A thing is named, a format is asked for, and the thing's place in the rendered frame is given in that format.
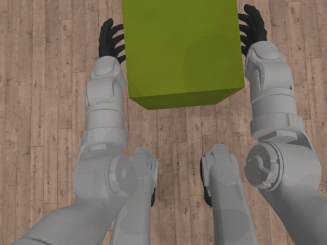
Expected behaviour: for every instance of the carton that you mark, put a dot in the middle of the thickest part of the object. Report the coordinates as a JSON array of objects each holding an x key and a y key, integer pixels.
[{"x": 182, "y": 53}]

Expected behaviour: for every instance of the robot right hand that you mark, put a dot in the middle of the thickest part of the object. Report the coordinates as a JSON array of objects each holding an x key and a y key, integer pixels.
[{"x": 255, "y": 30}]

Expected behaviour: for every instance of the robot foot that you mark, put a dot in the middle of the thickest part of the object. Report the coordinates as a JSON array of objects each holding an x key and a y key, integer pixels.
[
  {"x": 153, "y": 198},
  {"x": 208, "y": 199}
]

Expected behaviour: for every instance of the robot left hand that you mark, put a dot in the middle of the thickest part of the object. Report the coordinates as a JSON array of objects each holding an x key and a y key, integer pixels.
[{"x": 107, "y": 44}]

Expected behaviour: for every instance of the robot right foot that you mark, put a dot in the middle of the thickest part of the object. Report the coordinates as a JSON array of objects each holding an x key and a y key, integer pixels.
[{"x": 208, "y": 199}]

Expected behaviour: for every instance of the robot right upper arm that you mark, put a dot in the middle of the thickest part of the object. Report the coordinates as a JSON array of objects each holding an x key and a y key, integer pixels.
[{"x": 288, "y": 176}]

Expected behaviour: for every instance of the right robot forearm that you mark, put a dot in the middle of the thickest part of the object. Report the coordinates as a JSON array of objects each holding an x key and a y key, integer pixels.
[{"x": 272, "y": 97}]

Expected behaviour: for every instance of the robot left upper arm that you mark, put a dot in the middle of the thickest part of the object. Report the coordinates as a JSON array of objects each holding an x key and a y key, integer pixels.
[{"x": 102, "y": 186}]

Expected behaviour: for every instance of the robot left foot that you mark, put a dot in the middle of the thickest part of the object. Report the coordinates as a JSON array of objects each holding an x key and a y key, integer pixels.
[{"x": 153, "y": 198}]

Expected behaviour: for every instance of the left robot forearm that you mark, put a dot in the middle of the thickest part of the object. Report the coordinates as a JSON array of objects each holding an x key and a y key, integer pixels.
[{"x": 105, "y": 133}]

